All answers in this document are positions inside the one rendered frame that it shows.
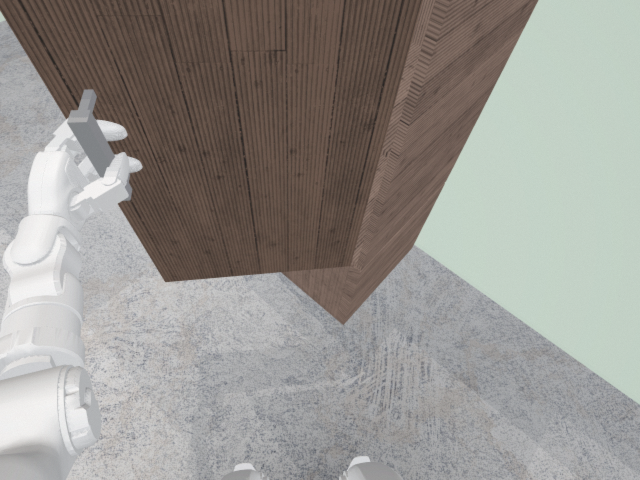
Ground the robot right shin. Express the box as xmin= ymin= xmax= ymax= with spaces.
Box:
xmin=347 ymin=456 xmax=370 ymax=471

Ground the robot shin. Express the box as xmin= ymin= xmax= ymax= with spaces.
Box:
xmin=234 ymin=463 xmax=256 ymax=471
xmin=347 ymin=456 xmax=370 ymax=471

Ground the left robot upper arm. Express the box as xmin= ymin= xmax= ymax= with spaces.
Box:
xmin=0 ymin=364 xmax=101 ymax=480

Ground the left robot forearm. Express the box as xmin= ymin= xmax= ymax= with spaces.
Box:
xmin=0 ymin=214 xmax=85 ymax=380

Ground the left robot hand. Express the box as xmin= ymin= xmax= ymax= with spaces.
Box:
xmin=28 ymin=117 xmax=143 ymax=232

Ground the cupboard door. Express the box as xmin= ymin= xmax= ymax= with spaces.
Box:
xmin=0 ymin=0 xmax=423 ymax=282

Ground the handle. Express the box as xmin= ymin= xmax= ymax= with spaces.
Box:
xmin=67 ymin=89 xmax=132 ymax=201

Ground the robot left shin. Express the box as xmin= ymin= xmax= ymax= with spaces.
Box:
xmin=234 ymin=463 xmax=256 ymax=471

